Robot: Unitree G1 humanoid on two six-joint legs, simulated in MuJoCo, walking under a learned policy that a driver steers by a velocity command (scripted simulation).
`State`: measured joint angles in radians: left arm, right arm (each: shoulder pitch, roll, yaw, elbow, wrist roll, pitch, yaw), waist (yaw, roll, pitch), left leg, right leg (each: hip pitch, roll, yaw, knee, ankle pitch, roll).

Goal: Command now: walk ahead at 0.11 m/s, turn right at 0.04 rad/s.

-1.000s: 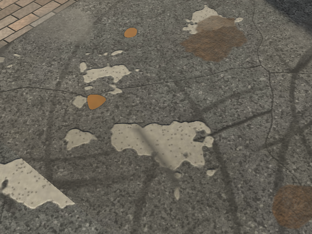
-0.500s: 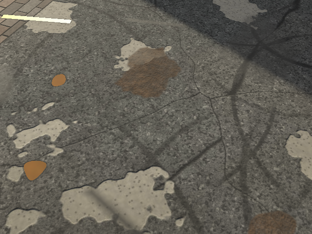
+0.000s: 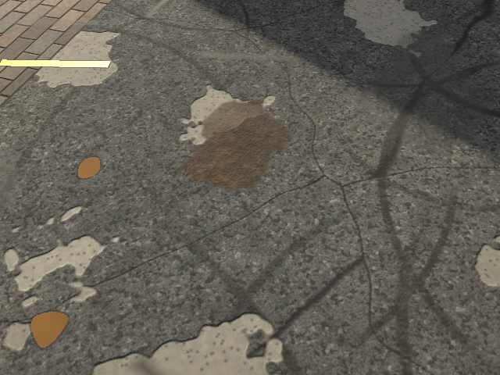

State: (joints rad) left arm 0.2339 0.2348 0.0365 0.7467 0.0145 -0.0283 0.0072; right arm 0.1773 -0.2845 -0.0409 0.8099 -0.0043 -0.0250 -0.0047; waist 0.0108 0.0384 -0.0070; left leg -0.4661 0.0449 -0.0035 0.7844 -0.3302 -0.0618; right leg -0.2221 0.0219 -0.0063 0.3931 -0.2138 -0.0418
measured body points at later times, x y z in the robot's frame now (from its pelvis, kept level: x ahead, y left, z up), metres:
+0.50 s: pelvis +0.05 +0.02 -0.01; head +0.06 +0.02 +0.44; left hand +0.12 +0.29 -0.15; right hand +0.19 -0.23 -0.14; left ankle +0.07 +0.14 -0.75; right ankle -0.01 -0.10 -0.75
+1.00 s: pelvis +0.03 +0.03 -0.01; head +0.04 +0.03 +0.44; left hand +0.04 +0.27 -0.16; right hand +0.12 -0.23 -0.15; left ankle +0.07 +0.14 -0.75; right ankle -0.01 -0.10 -0.75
